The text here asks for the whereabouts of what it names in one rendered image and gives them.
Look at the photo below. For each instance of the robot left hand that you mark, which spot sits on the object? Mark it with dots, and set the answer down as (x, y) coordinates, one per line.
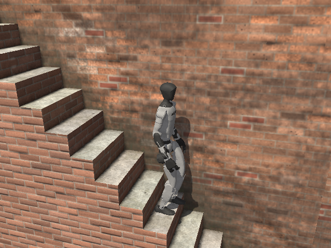
(181, 143)

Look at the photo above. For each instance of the robot right forearm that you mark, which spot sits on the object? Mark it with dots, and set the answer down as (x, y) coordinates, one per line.
(160, 142)

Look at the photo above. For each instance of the humanoid robot head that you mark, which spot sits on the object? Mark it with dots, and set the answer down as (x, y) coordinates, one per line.
(168, 91)

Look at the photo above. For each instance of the robot right hand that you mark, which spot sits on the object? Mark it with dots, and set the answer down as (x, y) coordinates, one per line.
(171, 164)

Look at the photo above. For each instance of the robot left forearm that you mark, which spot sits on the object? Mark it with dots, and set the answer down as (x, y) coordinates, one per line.
(175, 134)

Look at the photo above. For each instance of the robot right upper arm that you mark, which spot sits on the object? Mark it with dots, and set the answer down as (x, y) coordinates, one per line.
(160, 116)

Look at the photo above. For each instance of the robot right foot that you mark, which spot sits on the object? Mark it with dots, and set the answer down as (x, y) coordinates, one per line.
(166, 210)

